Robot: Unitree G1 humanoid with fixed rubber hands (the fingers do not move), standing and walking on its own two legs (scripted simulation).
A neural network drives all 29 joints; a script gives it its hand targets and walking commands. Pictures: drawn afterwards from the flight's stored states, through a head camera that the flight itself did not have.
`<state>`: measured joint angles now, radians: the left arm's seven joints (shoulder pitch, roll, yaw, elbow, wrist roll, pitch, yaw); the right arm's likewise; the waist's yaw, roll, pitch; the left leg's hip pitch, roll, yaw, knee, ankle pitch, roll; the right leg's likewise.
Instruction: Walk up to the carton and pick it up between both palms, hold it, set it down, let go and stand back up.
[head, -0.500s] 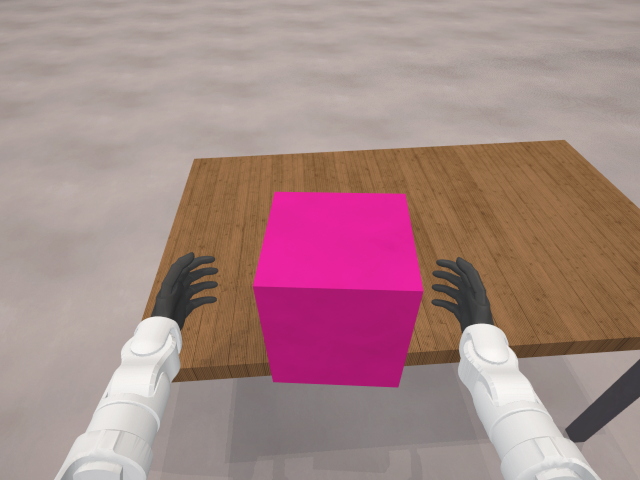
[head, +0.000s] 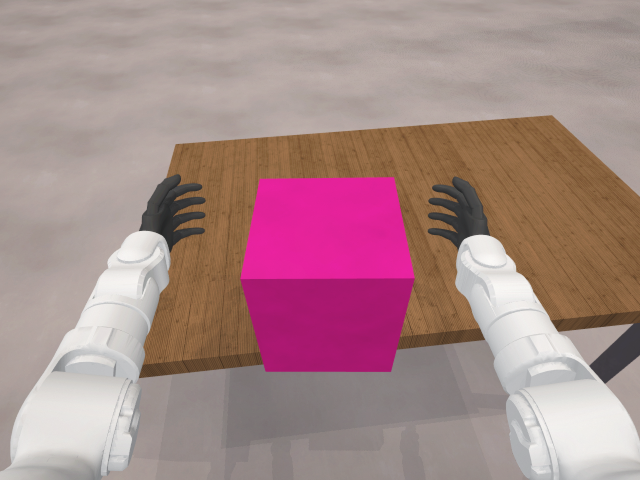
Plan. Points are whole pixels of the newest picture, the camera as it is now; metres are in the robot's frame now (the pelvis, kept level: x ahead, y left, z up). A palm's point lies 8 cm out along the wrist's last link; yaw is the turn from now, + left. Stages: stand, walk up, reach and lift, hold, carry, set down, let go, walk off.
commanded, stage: reach and lift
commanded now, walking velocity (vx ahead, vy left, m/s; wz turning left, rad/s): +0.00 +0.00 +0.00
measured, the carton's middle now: (327, 278) +0.45 -0.01 -0.02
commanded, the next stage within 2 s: none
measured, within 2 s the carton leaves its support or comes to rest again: neither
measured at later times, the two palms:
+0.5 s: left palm (175, 219) +0.45 +0.20 +0.12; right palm (471, 224) +0.43 -0.20 +0.11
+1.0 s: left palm (196, 262) +0.45 +0.19 +0.03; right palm (449, 270) +0.42 -0.19 +0.03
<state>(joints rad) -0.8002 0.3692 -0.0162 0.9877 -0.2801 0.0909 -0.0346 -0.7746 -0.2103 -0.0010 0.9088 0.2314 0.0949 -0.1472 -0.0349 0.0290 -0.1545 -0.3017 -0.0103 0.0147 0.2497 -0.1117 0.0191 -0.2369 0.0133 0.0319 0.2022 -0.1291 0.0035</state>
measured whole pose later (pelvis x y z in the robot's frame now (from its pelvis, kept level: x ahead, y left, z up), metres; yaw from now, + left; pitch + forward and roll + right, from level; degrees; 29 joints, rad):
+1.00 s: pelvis -0.01 +0.01 -0.01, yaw -1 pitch +28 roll -1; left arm -0.97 0.33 0.03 1.39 -0.25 -0.25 -0.04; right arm -0.90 -0.15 -0.05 1.16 0.18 -0.17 -0.08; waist -0.07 0.05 -0.28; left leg -0.68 -0.01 0.01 0.22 -0.03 0.02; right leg -0.62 0.01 0.05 0.18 -0.04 0.02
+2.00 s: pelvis +0.01 +0.01 -0.01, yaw +0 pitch +29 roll +0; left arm -0.81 0.00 0.47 1.10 0.28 -0.29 0.05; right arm -0.76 0.07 -0.58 0.95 -0.41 -0.27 -0.03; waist -0.02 0.03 -0.29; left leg -0.53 -0.03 -0.03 -0.05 0.08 0.02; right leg -0.47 -0.01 0.03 -0.09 0.06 0.01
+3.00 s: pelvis +0.00 +0.00 +0.00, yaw +0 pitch +19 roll +0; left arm -0.85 0.06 0.32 1.18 0.13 -0.15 0.09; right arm -0.76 0.02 -0.35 0.93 -0.19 -0.05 -0.12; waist -0.02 0.02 -0.29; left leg -0.40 -0.02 -0.02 0.06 0.01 0.02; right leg -0.35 0.01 0.02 0.02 -0.01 0.00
